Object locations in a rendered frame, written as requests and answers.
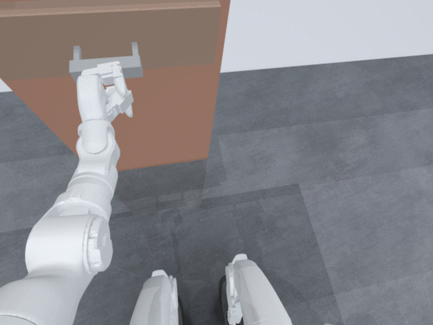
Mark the robot left hand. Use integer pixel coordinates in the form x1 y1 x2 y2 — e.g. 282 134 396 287
76 61 134 124

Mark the handle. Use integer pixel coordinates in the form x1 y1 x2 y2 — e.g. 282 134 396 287
69 42 143 83

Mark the cabinet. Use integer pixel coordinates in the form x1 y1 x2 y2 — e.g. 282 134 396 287
0 0 231 171

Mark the right robot thigh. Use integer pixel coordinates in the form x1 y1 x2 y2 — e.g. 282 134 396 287
225 259 292 325

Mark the left robot upper arm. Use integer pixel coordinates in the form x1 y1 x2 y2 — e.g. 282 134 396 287
0 214 113 325

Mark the right robot shin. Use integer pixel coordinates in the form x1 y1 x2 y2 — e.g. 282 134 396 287
226 254 248 325

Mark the drawer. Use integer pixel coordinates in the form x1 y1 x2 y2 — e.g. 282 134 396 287
0 0 221 81

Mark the left robot forearm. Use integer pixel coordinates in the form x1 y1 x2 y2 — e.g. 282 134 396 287
25 119 120 270

